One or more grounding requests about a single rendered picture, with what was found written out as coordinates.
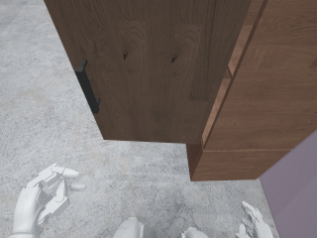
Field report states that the robot left hand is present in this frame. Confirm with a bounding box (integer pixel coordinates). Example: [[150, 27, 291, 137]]
[[12, 163, 87, 236]]

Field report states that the robot left shin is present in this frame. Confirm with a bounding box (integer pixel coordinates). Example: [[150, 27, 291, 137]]
[[128, 217, 138, 221]]

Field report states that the left robot thigh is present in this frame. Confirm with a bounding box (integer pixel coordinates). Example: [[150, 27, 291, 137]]
[[112, 220, 145, 238]]

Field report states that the cupboard door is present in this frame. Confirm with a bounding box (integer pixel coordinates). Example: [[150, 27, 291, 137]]
[[44, 0, 252, 145]]

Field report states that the handle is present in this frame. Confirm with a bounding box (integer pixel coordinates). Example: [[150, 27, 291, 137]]
[[74, 59, 101, 114]]

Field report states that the robot right hand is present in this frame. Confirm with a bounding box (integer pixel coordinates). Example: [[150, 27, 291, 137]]
[[236, 201, 273, 238]]

